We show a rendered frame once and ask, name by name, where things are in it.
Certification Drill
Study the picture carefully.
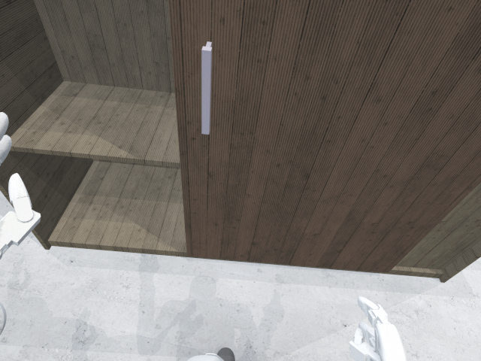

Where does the robot right hand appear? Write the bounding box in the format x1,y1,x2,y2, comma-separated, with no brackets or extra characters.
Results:
349,296,408,361

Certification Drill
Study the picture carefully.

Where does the handle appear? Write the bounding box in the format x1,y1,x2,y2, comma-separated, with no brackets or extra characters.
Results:
201,41,212,135

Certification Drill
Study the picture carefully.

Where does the robot left hand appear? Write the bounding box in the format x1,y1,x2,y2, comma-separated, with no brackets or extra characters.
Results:
0,112,41,259

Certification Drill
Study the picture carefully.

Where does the wardrobe door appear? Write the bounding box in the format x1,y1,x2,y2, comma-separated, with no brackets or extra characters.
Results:
396,183,481,270
168,0,481,273

